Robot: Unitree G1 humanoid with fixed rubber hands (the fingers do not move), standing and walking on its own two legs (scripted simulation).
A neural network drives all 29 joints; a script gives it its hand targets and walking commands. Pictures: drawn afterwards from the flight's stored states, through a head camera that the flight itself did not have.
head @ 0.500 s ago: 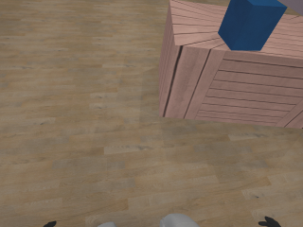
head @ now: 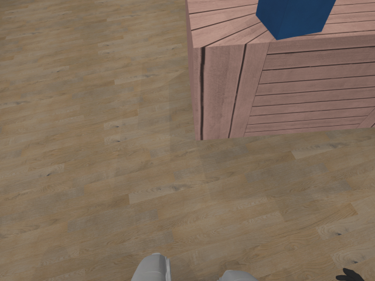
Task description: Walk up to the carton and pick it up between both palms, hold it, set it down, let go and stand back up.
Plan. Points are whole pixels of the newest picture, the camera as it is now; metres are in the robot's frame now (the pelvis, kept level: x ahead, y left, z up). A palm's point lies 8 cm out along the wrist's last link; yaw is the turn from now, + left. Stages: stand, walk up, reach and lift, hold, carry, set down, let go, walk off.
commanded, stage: walk up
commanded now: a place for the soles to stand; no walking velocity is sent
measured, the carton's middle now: out of the picture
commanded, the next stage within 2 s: none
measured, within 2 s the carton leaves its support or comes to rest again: neither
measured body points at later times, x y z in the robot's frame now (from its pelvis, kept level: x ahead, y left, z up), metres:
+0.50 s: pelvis +0.10 +0.00 -0.01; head +0.11 +0.04 +0.44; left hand +0.21 +0.31 -0.15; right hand +0.17 -0.35 -0.08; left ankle +0.11 +0.15 -0.72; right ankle +0.14 -0.12 -0.70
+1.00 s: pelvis +0.21 -0.01 -0.01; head +0.25 -0.01 +0.43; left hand +0.29 +0.28 -0.14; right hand +0.27 -0.35 -0.12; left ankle +0.29 +0.10 -0.72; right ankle +0.18 -0.13 -0.72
